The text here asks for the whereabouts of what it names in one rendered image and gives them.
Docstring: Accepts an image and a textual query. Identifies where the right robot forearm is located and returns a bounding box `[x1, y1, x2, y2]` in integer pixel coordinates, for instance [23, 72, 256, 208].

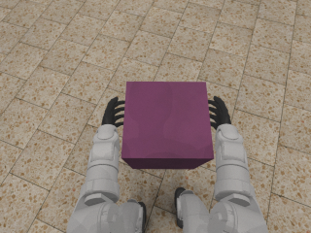
[214, 123, 268, 232]

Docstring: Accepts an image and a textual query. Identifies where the robot left shin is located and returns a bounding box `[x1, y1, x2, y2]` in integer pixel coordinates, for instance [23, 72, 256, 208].
[127, 198, 142, 233]

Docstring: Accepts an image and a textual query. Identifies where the right robot hand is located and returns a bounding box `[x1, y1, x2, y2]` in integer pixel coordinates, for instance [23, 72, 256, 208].
[208, 96, 231, 130]

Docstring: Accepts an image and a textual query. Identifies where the left robot forearm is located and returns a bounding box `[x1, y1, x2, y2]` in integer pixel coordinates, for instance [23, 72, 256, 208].
[66, 124, 121, 232]

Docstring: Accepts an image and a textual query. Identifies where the carton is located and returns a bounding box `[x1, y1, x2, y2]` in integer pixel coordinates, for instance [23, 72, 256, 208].
[121, 82, 214, 170]

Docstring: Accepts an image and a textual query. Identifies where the right robot upper arm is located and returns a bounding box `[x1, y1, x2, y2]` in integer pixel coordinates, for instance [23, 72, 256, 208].
[207, 200, 268, 233]

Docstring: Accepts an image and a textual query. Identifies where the left robot upper arm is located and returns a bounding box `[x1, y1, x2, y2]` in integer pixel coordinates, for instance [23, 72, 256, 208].
[66, 201, 126, 233]

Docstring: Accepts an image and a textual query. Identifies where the left robot hand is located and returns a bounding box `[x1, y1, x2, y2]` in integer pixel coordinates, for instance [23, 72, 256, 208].
[101, 96, 125, 127]

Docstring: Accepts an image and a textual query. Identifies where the robot right shin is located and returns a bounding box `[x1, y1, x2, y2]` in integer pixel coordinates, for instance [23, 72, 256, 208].
[180, 189, 194, 196]

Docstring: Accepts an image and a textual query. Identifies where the robot shin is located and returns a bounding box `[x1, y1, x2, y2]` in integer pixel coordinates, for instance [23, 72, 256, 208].
[127, 198, 142, 233]
[180, 189, 194, 196]

